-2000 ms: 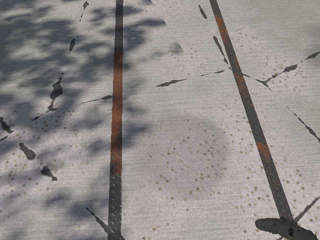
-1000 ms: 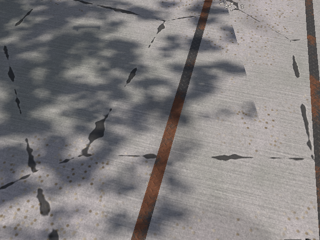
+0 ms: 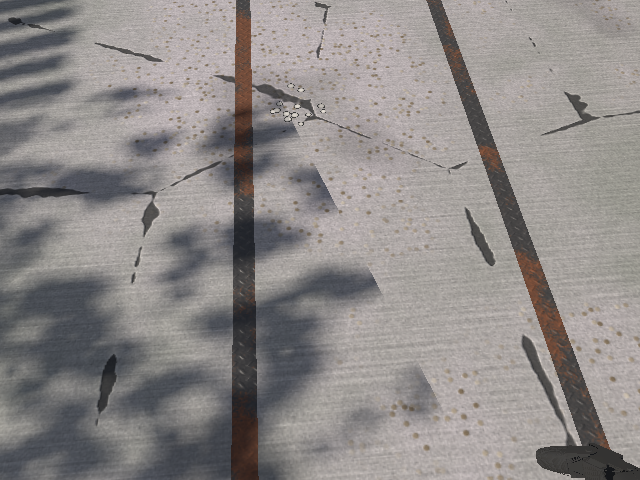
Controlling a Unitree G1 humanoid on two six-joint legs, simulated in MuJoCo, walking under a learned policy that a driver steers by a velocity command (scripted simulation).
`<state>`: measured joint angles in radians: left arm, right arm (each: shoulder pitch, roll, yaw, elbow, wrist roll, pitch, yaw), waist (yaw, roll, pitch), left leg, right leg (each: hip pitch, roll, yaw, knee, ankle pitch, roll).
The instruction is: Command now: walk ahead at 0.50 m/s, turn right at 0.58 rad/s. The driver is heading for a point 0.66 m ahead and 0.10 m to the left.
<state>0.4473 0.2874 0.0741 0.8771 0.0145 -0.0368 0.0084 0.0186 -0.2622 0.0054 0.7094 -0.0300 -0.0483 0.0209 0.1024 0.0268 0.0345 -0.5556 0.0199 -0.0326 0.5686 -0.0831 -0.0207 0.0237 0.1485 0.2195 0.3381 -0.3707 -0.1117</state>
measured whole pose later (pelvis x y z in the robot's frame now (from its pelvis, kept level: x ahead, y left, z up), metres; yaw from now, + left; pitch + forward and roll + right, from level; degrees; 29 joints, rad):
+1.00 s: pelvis +0.49 +0.04 -0.01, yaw +18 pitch +1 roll -1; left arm 0.43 0.24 0.04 0.92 0.01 -0.06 0.02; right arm 0.02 -0.25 -0.04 0.71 -0.06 -0.02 0.06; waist 0.07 0.02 0.06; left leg -0.48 -0.01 0.09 0.56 -0.09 0.13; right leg 0.05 -0.07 -0.28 0.50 -0.47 0.03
